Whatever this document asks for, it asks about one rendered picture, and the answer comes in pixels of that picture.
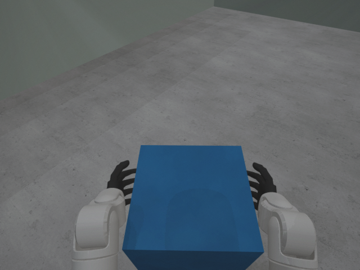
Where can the right robot hand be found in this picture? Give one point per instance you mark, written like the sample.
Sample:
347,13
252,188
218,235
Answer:
265,183

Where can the right robot forearm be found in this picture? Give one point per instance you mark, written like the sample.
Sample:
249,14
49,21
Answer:
291,234

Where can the left robot forearm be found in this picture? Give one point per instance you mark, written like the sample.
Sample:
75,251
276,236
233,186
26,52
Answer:
96,232

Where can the left robot hand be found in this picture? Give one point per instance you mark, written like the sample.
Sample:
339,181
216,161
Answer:
116,179

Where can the carton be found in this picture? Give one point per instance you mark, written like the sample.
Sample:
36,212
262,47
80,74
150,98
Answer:
192,209

